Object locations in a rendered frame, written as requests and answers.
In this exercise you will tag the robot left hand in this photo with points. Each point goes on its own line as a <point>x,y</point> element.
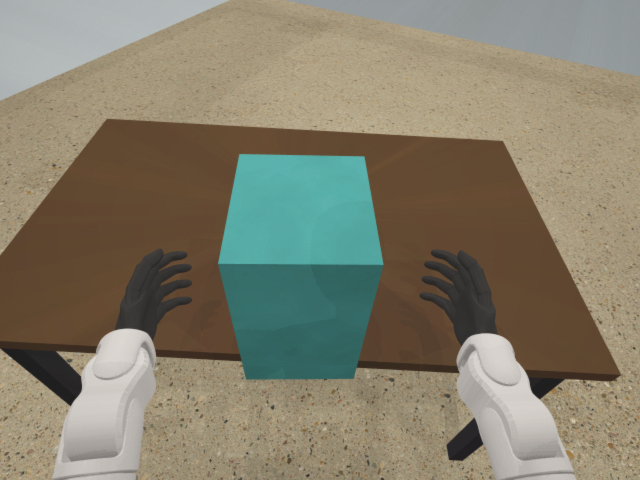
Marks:
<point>141,307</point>

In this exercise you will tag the robot right hand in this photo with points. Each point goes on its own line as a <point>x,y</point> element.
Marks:
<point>471,309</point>

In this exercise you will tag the table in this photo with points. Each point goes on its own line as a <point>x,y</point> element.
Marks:
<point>139,186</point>

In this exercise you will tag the robot left forearm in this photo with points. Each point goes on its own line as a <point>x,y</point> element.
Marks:
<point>102,432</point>

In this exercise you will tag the carton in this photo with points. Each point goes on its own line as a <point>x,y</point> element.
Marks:
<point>300,263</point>

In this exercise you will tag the robot right forearm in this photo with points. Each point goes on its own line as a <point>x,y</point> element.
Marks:
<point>516,428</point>

